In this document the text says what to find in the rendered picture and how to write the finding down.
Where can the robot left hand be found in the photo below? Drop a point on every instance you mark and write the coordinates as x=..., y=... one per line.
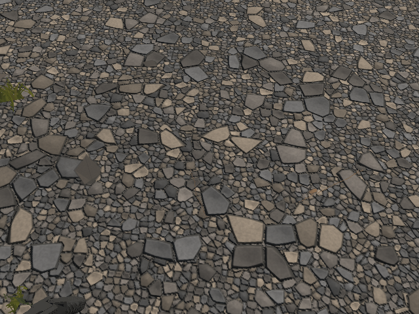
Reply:
x=62, y=305

